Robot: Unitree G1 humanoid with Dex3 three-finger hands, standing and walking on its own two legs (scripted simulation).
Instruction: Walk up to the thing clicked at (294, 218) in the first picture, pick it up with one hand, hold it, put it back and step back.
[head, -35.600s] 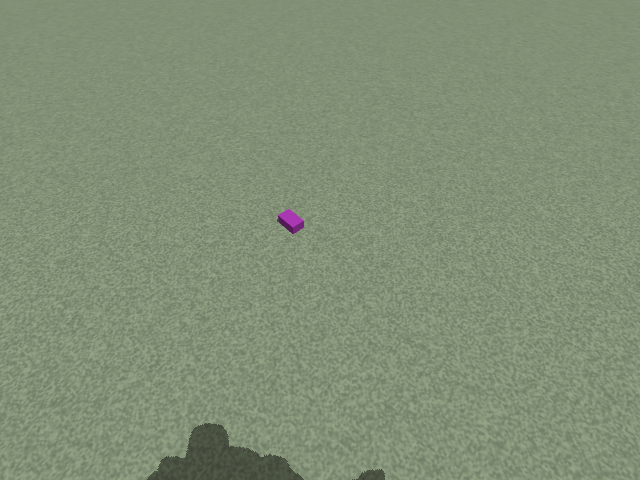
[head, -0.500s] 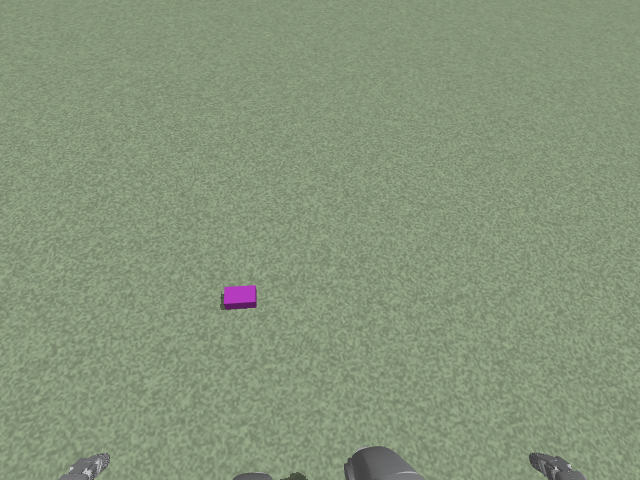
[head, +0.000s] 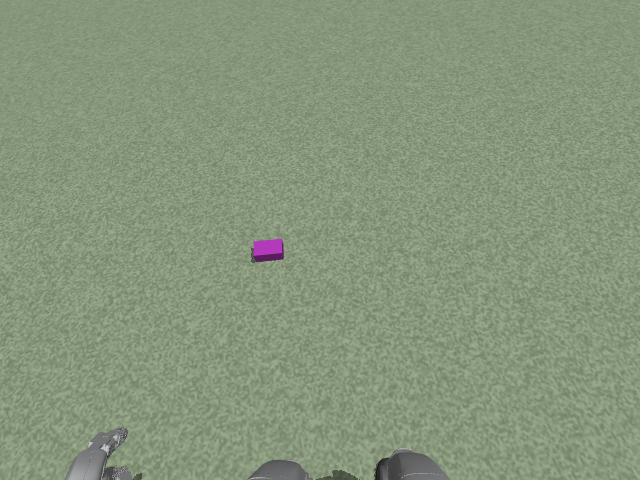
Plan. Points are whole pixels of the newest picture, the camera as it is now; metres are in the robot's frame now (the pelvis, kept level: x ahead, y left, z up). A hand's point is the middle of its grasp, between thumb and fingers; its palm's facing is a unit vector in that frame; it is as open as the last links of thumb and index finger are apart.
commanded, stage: step back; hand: left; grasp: from above
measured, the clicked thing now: (268, 250) +0.88 +0.25 -0.74
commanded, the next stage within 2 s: stand in 1.60 s
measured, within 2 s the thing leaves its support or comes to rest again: neither
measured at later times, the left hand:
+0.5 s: hand out of the picture -0.13 +0.26 -0.15, palm faces -0.06 -0.91 -0.42, open 7.3 cm
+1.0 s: hand out of the picture -0.13 +0.27 -0.14, palm faces -0.01 -0.93 -0.38, open 7.3 cm
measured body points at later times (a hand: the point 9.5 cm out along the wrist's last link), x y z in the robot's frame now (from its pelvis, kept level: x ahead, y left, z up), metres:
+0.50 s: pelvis -0.18 -0.01 +0.00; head -0.14 -0.03 +0.44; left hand -0.13 +0.31 -0.12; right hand -0.05 -0.33 -0.12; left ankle -0.06 +0.12 -0.71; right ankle -0.21 -0.12 -0.73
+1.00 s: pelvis -0.21 +0.00 +0.01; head -0.21 +0.00 +0.46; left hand -0.13 +0.32 -0.11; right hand -0.16 -0.32 -0.11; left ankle -0.21 +0.13 -0.72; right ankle -0.18 -0.12 -0.71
